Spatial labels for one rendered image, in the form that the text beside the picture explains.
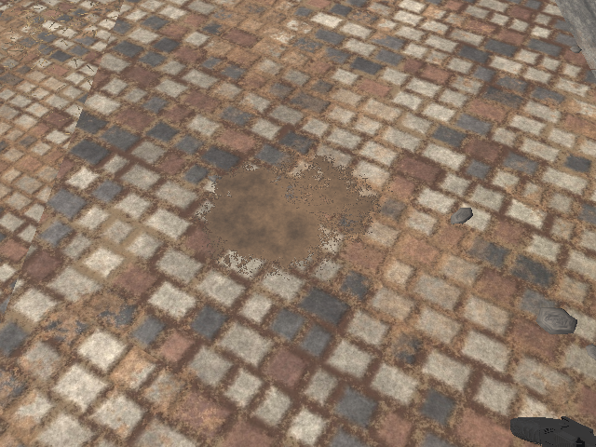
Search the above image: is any right robot hand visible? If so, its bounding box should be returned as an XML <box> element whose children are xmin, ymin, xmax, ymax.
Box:
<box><xmin>510</xmin><ymin>416</ymin><xmax>596</xmax><ymax>447</ymax></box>

